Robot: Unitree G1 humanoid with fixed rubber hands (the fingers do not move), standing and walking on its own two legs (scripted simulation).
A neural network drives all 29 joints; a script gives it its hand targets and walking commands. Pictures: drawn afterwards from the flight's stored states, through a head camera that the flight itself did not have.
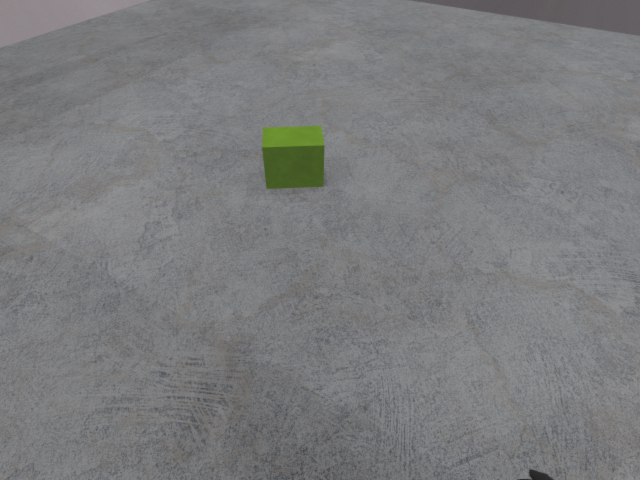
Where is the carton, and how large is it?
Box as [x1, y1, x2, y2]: [262, 126, 323, 188]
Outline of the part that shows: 320,126 263,128 262,150 267,188 322,186 323,140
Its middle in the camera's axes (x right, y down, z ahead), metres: -0.12 -0.43 +1.95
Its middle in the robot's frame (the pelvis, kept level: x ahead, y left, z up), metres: +1.71 +0.14 -0.63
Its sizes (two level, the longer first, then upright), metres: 0.292 0.181 0.244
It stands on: the floor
